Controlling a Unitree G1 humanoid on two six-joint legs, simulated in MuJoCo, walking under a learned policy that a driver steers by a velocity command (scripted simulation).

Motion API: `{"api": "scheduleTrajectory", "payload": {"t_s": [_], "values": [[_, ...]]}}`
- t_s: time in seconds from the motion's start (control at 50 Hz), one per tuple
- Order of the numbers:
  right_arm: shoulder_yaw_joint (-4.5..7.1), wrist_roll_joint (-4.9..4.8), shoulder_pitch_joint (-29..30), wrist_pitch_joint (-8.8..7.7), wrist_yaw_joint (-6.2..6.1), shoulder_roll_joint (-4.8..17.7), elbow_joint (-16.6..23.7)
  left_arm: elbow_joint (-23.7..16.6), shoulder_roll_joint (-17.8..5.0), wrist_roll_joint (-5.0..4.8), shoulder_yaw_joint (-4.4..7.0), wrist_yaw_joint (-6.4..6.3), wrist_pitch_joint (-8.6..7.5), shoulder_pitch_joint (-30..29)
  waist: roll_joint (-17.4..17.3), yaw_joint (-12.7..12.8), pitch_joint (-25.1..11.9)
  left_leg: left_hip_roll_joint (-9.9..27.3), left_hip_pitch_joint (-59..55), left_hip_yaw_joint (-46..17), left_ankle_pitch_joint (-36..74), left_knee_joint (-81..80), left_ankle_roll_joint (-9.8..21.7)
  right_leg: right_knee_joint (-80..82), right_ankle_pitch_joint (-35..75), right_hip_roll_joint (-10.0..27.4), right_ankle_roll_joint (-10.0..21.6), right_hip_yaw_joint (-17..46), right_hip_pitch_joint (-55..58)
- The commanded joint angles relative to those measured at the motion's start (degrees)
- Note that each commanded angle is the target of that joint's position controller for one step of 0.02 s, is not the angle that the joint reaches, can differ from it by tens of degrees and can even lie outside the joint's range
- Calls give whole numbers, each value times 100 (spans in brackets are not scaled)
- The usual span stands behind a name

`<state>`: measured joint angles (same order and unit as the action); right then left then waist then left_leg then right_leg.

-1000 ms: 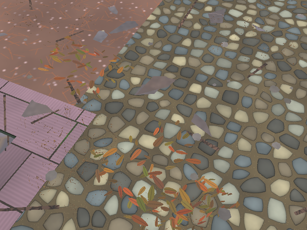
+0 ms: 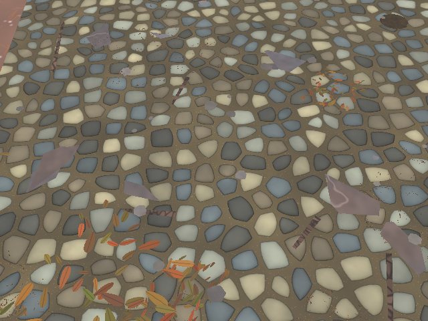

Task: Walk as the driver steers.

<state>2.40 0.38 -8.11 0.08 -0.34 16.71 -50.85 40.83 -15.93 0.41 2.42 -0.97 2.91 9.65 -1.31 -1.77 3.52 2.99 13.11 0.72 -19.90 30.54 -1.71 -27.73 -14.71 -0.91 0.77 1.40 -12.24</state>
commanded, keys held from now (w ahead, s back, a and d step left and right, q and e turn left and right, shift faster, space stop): w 0.96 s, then w+q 0.04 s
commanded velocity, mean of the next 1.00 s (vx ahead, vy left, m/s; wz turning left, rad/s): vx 0.40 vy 0.00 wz -0.03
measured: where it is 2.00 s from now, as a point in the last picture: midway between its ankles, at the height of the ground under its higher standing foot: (183, 187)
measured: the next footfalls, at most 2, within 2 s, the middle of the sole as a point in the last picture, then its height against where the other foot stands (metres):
left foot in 0.34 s outside the picture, level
right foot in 0.86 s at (247, 303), level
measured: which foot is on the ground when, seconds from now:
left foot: up 0.00-0.32, down 0.34-0.88, up 0.90-1.00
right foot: down 0.00-0.34, up 0.36-0.84, down 0.86-1.00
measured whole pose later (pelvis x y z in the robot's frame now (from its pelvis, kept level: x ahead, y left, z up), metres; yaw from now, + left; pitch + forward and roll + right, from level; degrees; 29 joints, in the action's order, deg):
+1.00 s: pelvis +0.41 +0.02 +0.00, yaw +1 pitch +0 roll -1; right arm 1.7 -1.6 -18.0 -4.6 0.4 17.1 -52.4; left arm 42.6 -15.2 0.0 2.8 1.8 -4.8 9.1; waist -1.4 -1.3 3.4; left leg 2.2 20.5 -2.4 -21.2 68.0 2.6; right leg -25.7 -7.8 -3.1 4.0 -4.3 -18.5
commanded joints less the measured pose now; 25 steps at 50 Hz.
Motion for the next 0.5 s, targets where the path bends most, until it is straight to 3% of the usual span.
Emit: {"api": "scheduleTrajectory", "payload": {"t_s": [0.02, 0.04, 0.06, 0.08, 0.14, 0.18, 0.24, 0.3, 0.34, 0.36, 0.38, 0.4, 0.42, 0.46, 0.5], "values": [[125, -33, 444, -131, 0, 724, 409, -185, -1067, -12, 282, 29, -180, 317, 1247, 402, -569, -293, 1010, 292, -541, 724, -72, 1402, -1225, 1391, 1051, 1858, 924], [177, -95, 653, -128, -9, 828, 438, -100, -1246, -4, 330, 4, -231, 604, 1378, 626, -222, -226, 1578, 132, -937, 1439, -36, 1740, -1979, 1560, 1154, 2251, 903], [245, -152, 636, -135, -3, 948, 484, -17, -1264, -8, 334, -20, -313, 687, 1420, 598, 71, -47, 2120, -116, -1070, 2059, 41, 1898, -2108, 1780, 1256, 2571, 927], [268, -216, 507, -180, 33, 914, 447, -3, -1140, -33, 297, -49, -382, 696, 1277, 489, 164, 70, 2394, -237, -939, 2334, 145, 1944, -2041, 1787, 1246, 2558, 1006], [223, -183, 510, -386, 150, 649, 355, -36, -900, -95, 256, -84, -499, 579, 907, 430, 90, 180, 2425, -154, -230, 1854, 287, 2039, -1285, 1541, 1086, 1970, 1200], [150, -138, 582, -466, 221, 483, 328, -56, -965, -102, 292, -54, -538, 517, 860, 425, -55, 106, 1885, -10, 136, 1222, 258, 2002, -771, 1351, 1044, 1526, 972], [93, -151, 621, -479, 277, 522, 323, 1, -1121, -156, 360, 30, -556, 584, 903, 427, -75, -46, 1068, 166, 437, 526, 204, 1945, -711, 1331, 1093, 1283, 430], [120, -180, 60, -475, 272, 668, 112, 59, -1069, -189, 343, 83, -544, 530, 760, 64, -90, -186, -91, 273, 988, 33, 285, 1592, -931, 1299, 940, 1143, -312], [230, -242, -922, -471, 192, 884, -212, 96, -705, -109, 212, 98, -550, 570, 502, -386, -279, -117, -1291, 44, 645, -212, 462, 564, -822, 949, 644, 771, -986], [328, -185, -1568, -495, 132, 1347, -288, -35, -249, -10, 62, 110, -581, 502, -715, -576, -546, 1068, -1891, -1597, -129, -992, 883, -1600, -1001, 323, 219, 69, -1614], [415, -86, -1778, -533, 204, 1858, -312, -380, -320, -137, 100, 44, -681, 515, -1800, -479, -727, 1988, -2237, -4199, -2028, -2092, 1759, -3196, -1966, -284, 30, 81, -2928], [292, -64, -1279, -598, 236, 1430, -172, -295, -822, -292, 218, 14, -752, 560, -1067, -333, -350, 2031, -1879, -4237, -2696, -2252, 1790, -3910, -1657, 152, 128, 543, -3345], [198, -71, -939, -631, 229, 1070, -59, -271, -980, -326, 263, 38, -780, 460, -874, -210, 13, 1771, -1599, -3515, -2278, -2201, 1552, -3954, -1054, 403, 237, 483, -3515], [117, -27, -604, -640, 216, 815, 51, -158, -834, -172, 270, 44, -787, 404, -476, -35, 87, 1282, -1251, -2430, -839, -2197, 1274, -3570, -184, 732, 214, 367, -3265], [84, -7, -656, -632, 179, 756, 49, -139, -648, -113, 249, 91, -752, 378, -517, 9, 15, 1000, -1033, -1750, 167, -2335, 1207, -3273, 382, 823, 102, 239, -2927]]}}
Velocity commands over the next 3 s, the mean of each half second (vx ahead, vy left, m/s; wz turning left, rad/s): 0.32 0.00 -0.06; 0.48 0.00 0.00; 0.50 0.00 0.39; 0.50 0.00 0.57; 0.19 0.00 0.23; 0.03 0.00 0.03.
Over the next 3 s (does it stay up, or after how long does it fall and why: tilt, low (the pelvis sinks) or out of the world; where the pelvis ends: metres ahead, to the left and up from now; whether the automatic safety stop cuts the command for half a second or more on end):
stays up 1.17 0.26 0.00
